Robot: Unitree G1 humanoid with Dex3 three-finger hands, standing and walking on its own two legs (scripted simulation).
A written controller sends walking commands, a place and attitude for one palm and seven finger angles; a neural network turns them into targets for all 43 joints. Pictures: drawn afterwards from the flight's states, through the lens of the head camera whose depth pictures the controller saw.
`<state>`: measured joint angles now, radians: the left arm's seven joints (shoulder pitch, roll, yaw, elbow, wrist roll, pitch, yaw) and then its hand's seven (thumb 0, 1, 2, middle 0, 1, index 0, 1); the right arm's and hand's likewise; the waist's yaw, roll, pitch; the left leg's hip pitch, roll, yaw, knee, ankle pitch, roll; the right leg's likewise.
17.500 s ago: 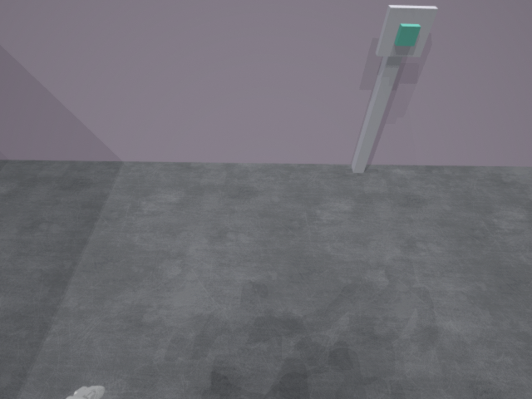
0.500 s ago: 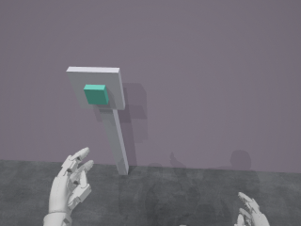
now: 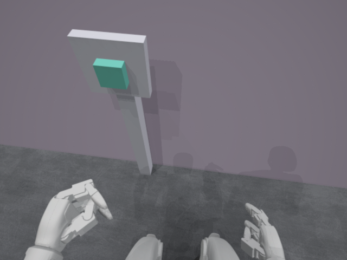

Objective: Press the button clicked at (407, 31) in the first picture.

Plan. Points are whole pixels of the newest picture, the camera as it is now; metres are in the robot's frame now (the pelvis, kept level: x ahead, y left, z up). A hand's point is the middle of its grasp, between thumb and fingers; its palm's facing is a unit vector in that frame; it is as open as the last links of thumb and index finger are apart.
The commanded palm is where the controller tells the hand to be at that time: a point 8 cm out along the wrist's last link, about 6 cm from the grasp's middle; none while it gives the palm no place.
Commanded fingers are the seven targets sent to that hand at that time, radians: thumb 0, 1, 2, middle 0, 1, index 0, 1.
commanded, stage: raise the hand and make a fist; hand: left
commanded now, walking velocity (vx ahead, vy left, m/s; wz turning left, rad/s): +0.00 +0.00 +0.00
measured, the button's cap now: (112, 73) +0.54 +0.21 +0.10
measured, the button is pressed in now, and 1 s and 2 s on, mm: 0 0 0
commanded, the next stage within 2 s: aim a knuckle at the button in 1.24 s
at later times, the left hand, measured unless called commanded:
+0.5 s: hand (77, 199) +0.22 +0.20 +0.08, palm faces -0.03 -1.00 -0.06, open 3.1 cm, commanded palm +0.20 +0.26 +0.08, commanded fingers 0.00 0.90 0.90 -1.30 -1.50 -1.30 -1.50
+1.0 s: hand (71, 180) +0.25 +0.22 +0.09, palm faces -0.05 -1.00 -0.05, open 3.1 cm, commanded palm +0.22 +0.27 +0.09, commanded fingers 0.00 0.90 0.90 -1.30 -1.50 -1.30 -1.50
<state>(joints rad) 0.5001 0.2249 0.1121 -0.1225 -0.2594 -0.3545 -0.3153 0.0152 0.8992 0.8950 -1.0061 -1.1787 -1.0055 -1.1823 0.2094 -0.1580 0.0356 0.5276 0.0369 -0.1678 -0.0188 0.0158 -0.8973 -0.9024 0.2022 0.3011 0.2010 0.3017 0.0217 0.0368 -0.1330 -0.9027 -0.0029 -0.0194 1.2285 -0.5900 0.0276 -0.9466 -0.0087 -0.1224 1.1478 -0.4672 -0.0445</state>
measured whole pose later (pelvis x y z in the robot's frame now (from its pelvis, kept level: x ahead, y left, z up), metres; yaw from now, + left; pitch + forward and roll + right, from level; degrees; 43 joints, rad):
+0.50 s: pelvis +0.02 +0.01 +0.02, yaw +0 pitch +14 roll -3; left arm 0.50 0.25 0.16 -0.12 -0.27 -0.39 -0.27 0.02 0.90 0.89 -1.29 -1.49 -1.29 -1.50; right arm 0.22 -0.23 0.00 0.46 0.04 -0.16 -0.03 0.01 -0.90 -0.90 0.20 0.30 0.20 0.30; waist 0.00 0.02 -0.15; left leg -0.80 -0.01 -0.01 1.13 -0.58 0.04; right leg -0.84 -0.01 -0.11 1.05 -0.46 -0.02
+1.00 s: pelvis +0.02 +0.01 +0.03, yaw +0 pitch +13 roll -3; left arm 0.36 0.29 0.23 0.01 -0.31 -0.33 -0.34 0.02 0.90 0.90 -1.30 -1.49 -1.29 -1.50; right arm 0.29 -0.26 0.02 0.50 0.04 -0.17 -0.03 0.02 -0.90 -0.90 0.20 0.30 0.20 0.30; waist -0.02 0.03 -0.14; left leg -0.72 -0.01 0.00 1.04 -0.54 0.05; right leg -0.76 -0.01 -0.10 0.96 -0.42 -0.02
